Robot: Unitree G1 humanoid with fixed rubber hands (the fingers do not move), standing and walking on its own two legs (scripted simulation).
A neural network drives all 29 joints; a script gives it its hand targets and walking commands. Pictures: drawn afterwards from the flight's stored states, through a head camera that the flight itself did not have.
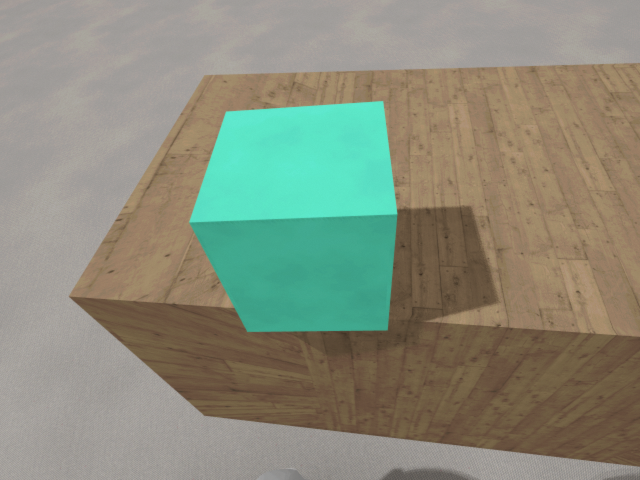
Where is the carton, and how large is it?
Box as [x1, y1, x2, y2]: [189, 101, 396, 331]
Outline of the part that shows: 382,101 227,111 225,113 189,222 247,331 387,329 396,224 396,207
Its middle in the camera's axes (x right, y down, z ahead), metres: -0.01 -0.01 +0.55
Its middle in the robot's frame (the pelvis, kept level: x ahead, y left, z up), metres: +0.42 +0.04 +0.07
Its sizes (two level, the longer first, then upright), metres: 0.210 0.200 0.250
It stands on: a pedestal, 0.72 m high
